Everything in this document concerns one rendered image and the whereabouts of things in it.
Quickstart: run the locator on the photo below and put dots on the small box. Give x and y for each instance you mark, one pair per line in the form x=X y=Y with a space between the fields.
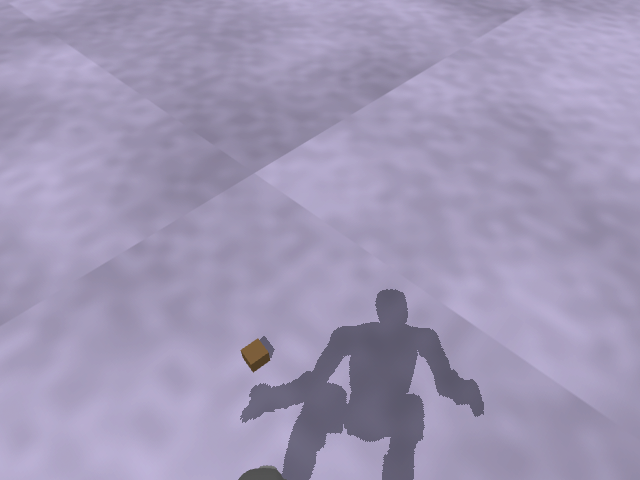
x=255 y=355

